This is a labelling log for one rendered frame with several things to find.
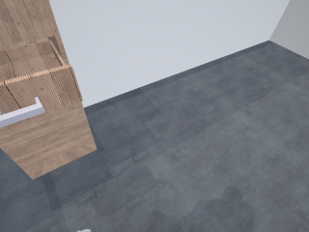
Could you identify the drawer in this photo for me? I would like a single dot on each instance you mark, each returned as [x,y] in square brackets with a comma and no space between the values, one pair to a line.
[36,70]

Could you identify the cabinet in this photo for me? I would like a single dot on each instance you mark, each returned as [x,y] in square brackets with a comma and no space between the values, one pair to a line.
[49,141]

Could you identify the handle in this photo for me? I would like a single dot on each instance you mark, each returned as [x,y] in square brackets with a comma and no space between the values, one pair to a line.
[21,114]

